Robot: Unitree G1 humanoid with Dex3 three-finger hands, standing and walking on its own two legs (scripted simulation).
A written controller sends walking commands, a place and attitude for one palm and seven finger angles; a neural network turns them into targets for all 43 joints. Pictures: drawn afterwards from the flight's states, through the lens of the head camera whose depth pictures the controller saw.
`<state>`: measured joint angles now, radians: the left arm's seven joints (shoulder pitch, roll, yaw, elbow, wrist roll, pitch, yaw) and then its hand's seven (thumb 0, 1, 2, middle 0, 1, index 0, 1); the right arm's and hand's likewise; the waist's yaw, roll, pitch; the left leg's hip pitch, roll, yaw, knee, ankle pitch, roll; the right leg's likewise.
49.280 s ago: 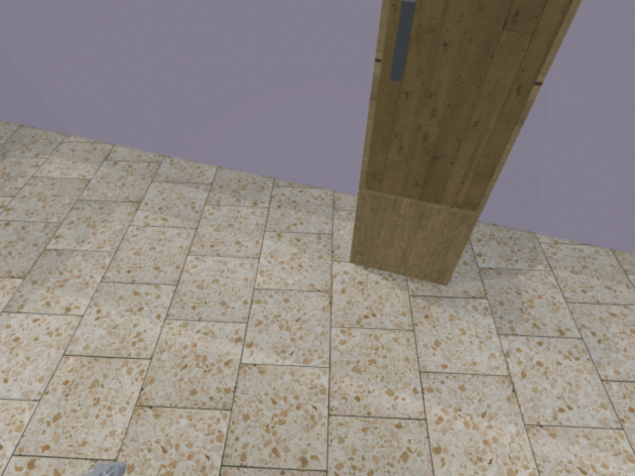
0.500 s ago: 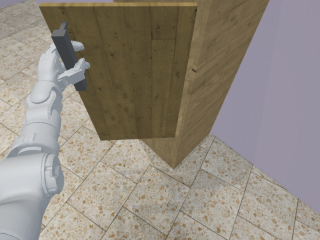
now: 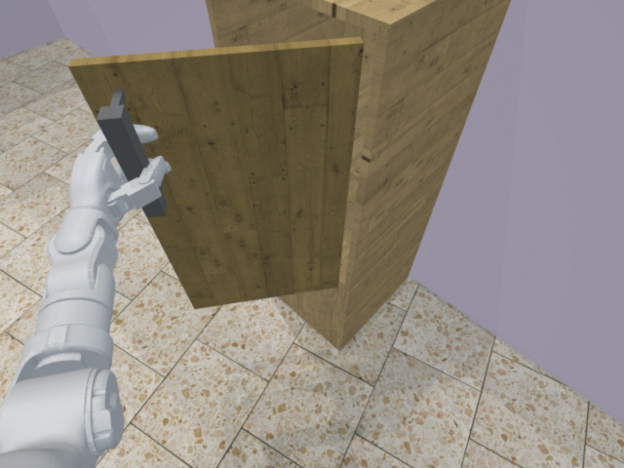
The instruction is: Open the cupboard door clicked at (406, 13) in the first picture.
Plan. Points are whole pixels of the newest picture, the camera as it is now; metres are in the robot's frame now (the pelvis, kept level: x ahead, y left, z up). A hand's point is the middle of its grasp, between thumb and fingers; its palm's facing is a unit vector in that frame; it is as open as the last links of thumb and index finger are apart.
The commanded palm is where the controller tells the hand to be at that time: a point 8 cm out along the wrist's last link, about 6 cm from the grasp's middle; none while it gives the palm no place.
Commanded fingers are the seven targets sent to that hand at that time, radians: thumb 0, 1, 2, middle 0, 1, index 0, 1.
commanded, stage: pull the door open along its arc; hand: left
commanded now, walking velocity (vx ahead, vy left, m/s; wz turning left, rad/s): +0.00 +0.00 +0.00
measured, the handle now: (138, 156) +0.49 +0.22 +0.14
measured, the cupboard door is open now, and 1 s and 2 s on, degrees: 53 85 92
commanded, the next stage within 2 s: open thumb and fingers to let go in 1.20 s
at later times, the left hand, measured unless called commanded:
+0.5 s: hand (170, 200) +0.40 +0.16 +0.14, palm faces +0.54 -0.84 +0.00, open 5.8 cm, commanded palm +0.35 +0.20 +0.14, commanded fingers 0.00 0.90 0.90 -0.40 -1.35 -0.40 -1.35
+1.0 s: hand (217, 272) +0.30 +0.09 +0.15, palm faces +0.38 -0.92 +0.04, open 6.6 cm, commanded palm +0.23 +0.14 +0.14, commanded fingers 0.00 0.90 0.90 -0.40 -1.35 -0.40 -1.35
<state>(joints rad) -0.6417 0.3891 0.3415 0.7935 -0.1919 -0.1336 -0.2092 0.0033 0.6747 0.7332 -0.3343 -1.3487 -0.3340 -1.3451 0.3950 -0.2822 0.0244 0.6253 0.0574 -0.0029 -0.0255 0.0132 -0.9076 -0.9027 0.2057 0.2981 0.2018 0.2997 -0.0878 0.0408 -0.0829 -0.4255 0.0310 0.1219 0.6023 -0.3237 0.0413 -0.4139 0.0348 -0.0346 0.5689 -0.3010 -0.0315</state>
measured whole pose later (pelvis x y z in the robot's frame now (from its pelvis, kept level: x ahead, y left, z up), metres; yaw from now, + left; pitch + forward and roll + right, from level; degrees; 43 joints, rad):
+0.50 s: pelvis -0.01 -0.02 +0.00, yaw +4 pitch +4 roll +0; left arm -0.61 0.05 0.20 0.53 -0.03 0.09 0.48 0.00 0.69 0.82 -0.30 -1.32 -0.37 -1.34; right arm 0.17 -0.20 0.03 0.67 -0.01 -0.01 -0.03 0.01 -0.91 -0.90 0.21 0.30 0.20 0.30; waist -0.01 0.04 -0.06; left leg -0.36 0.01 0.05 0.56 -0.28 0.02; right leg -0.33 0.02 -0.10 0.55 -0.29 -0.05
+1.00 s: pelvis +0.00 -0.02 +0.01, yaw +2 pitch -2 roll +0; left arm 0.03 -0.05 -0.07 -0.16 -0.05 0.18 0.43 0.01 0.64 0.68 -0.30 -1.33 -0.32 -1.31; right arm 0.18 -0.22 0.00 0.64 -0.01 0.04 -0.02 0.02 -0.91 -0.90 0.20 0.30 0.20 0.30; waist 0.00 0.06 -0.04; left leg -0.15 0.02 0.09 0.46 -0.27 0.01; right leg -0.14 0.04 -0.07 0.45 -0.28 -0.06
